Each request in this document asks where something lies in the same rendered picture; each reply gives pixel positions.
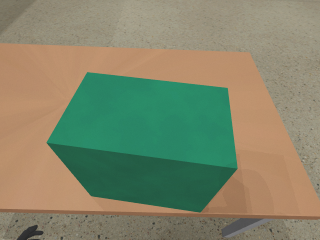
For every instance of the carton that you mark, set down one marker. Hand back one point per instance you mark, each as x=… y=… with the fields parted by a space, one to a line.
x=146 y=141

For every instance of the table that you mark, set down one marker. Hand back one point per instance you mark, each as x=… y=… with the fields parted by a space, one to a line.
x=37 y=83

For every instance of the robot left hand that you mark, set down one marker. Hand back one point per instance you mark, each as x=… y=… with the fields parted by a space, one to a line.
x=30 y=232

